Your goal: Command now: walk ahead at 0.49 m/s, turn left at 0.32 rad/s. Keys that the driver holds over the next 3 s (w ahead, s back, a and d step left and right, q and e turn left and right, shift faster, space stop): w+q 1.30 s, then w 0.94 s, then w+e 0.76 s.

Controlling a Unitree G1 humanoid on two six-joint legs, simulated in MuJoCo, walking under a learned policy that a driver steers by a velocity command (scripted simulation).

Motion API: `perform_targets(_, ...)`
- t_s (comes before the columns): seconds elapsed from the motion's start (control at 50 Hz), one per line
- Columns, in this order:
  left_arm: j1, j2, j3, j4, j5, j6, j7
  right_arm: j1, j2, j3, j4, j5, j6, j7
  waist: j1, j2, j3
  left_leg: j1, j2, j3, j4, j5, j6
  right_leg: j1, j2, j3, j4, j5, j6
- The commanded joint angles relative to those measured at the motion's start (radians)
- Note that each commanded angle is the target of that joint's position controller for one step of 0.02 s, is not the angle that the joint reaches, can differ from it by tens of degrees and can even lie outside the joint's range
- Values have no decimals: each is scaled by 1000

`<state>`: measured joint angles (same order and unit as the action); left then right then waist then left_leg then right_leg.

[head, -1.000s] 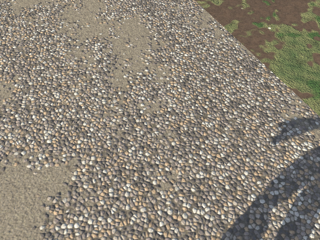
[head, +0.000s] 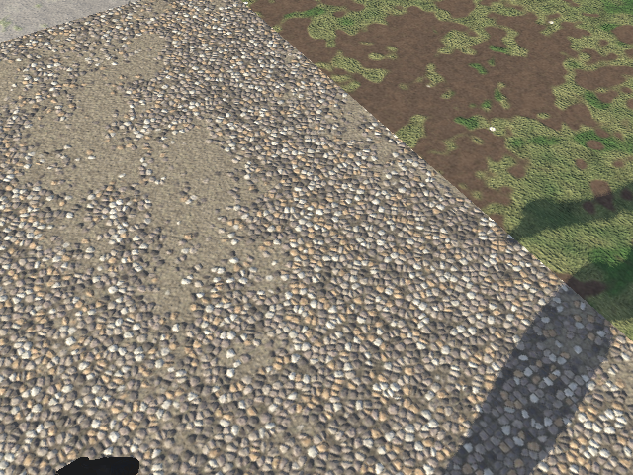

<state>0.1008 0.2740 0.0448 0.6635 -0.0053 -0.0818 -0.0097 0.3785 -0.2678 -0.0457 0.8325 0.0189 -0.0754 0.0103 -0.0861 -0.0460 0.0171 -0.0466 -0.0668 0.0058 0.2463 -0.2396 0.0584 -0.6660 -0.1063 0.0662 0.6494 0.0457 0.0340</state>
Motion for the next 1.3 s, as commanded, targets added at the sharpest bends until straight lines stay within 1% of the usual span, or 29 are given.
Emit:
perform_targets(0.02,-132,58,12,-96,-9,-31,-19,28,-188,-48,-46,10,4,-12,-3,107,45,-50,258,-181,-35,229,148,70,55,-28,-108,33,0)
perform_targets(0.08,-95,103,30,-93,-12,-43,-26,23,-203,-57,-47,9,19,-22,41,147,20,8,292,-244,52,262,118,163,74,-17,-169,-69,-33)
perform_targets(0.12,105,167,64,-44,-5,-49,-14,5,-173,-46,-57,0,23,-21,152,139,-109,-55,214,-197,292,406,68,481,72,-36,-202,-83,-91)
perform_targets(0.14,282,236,82,-29,16,-46,-2,-9,-103,-20,-95,-24,21,-20,223,34,-287,-235,137,-145,600,199,26,783,-117,144,-149,-99,-159)
perform_targets(0.16,325,301,95,-5,25,-34,-7,136,-12,6,-128,1,3,-17,145,-281,-419,-600,9,-84,929,-341,-30,1078,-337,601,-248,-304,-307)
perform_targets(0.18,314,192,70,-16,16,-30,-7,98,-120,-17,-105,27,-2,-17,182,-195,-368,-709,64,-163,1051,-334,-35,1034,-317,653,-320,-455,-293)
perform_targets(0.2,265,139,53,-15,9,-26,-2,-2,-172,-34,-126,33,1,-17,191,-116,-225,-754,102,-141,1075,-244,-37,918,-282,476,-329,-428,-251)
perform_targets(0.22,210,118,44,-11,12,-23,-1,-51,-163,-34,-137,21,5,-18,167,-46,-152,-723,141,-120,1052,-165,-42,791,-241,359,-348,-322,-232)
perform_targets(0.26,136,84,35,1,19,-26,-1,-69,-137,-41,-151,12,22,-10,111,-68,-60,-645,189,-122,975,-86,-51,607,-180,199,-416,-202,-218)
perform_targets(0.34,105,113,53,33,12,-45,3,-100,-81,-32,-183,8,58,-7,79,-39,4,-637,208,-106,870,-20,-74,512,-182,39,-505,-77,-240)
perform_targets(0.54,173,208,86,99,-17,-7,15,-348,-78,-25,-279,5,50,44,150,-5,73,-604,169,11,433,172,-15,677,-192,-213,-470,6,-172)
perform_targets(0.58,168,236,95,103,-29,6,16,-328,-105,-39,-292,0,55,47,120,-25,44,-533,121,60,409,71,23,722,-197,-244,-365,254,-153)
perform_targets(0.62,148,241,95,99,-42,22,17,-108,-173,-84,-243,2,63,37,-14,-16,-84,-223,18,123,340,76,81,673,-149,-305,-42,509,-112)
perform_targets(0.64,168,198,77,88,-20,19,22,73,-251,-121,-194,7,73,19,-87,56,-178,84,46,16,334,115,126,459,-108,-313,250,308,-63)
perform_targets(0.66,259,47,28,24,30,-1,14,39,-385,-138,-203,16,66,10,44,366,-236,386,312,-555,235,-33,306,-4,85,-244,629,-600,9)
perform_targets(0.68,177,111,29,13,-3,-37,4,58,-314,-111,-250,9,43,20,-23,247,-402,443,400,-862,54,-230,366,-110,121,11,752,-667,-2)
perform_targets(0.7,71,178,45,-14,-44,-53,-1,32,-245,-90,-232,-1,24,27,-41,162,-258,362,385,-739,21,-176,308,-195,79,21,748,-563,-25)
perform_targets(0.76,85,169,46,3,9,-56,14,-129,-161,-60,-255,-13,15,18,80,93,-98,-5,277,-451,27,139,238,-24,-17,29,528,-375,-34)
perform_targets(0.84,67,125,37,2,24,-20,13,-122,-179,-64,-243,-11,8,-5,99,79,-62,-145,229,-334,-15,322,243,39,3,-3,362,-279,14)
perform_targets(0.94,-116,79,14,-37,14,-23,-1,-52,-194,-69,-206,1,19,-27,32,115,-12,-188,161,-268,-3,215,173,94,70,-11,1,16,37)
perform_targets(1.04,-191,113,25,-65,0,-42,-22,8,-187,-69,-169,10,34,-32,10,137,-1,-100,198,-379,86,146,150,148,107,16,-148,-1,7)
perform_targets(1.1,-99,143,46,-46,-4,-55,-21,-16,-180,-70,-170,8,45,-34,66,185,-22,-67,200,-435,182,214,122,277,119,-2,-199,-109,-38)
perform_targets(1.12,-2,168,62,-24,4,-60,-15,-29,-151,-60,-179,5,45,-32,116,177,-83,-95,152,-405,287,272,93,436,100,-3,-226,-94,-70)
perform_targets(1.14,148,218,77,-13,21,-63,-6,-38,-97,-39,-201,-9,41,-28,184,97,-222,-213,96,-334,546,178,54,697,-54,138,-195,-132,-137)
perform_targets(1.16,251,289,96,24,31,-49,-7,97,-38,-19,-225,16,34,-29,135,-231,-360,-578,-48,-199,877,-296,-22,1042,-281,586,-266,-347,-299)
perform_targets(1.18,244,204,78,19,3,-43,-14,103,-133,-32,-206,25,32,-32,147,-196,-310,-717,26,-210,1024,-344,-37,1025,-314,718,-330,-560,-296)
perform_targets(1.2,203,143,61,9,0,-35,-8,-1,-193,-50,-210,21,37,-31,173,-99,-176,-754,64,-196,1066,-251,-46,906,-272,567,-348,-557,-252)
perform_targets(1.22,154,126,52,3,10,-26,-5,-61,-191,-51,-223,10,41,-32,160,-33,-100,-729,97,-159,1055,-179,-53,785,-231,435,-361,-437,-224)
perform_targets(1.3,106,93,42,34,13,-30,2,-93,-117,-47,-245,14,54,-14,104,-69,-10,-636,170,-122,932,-86,-56,567,-144,167,-453,-196,-213)
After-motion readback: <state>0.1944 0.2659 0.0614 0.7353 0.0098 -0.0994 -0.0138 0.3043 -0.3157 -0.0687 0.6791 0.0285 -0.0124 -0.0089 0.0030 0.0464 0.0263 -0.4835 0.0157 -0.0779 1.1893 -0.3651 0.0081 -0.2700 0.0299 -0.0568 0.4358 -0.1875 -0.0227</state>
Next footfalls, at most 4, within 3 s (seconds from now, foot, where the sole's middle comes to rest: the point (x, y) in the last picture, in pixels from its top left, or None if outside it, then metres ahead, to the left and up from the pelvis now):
0.14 right None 0.26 -0.15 -0.78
0.64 left None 0.46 0.18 -0.78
1.14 right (224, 336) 0.81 0.16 -0.78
1.62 left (55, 353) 0.79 0.54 -0.78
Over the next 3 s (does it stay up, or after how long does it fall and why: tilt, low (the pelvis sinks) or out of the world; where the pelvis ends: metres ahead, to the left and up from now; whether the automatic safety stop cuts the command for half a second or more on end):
stays up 1.25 0.91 0.00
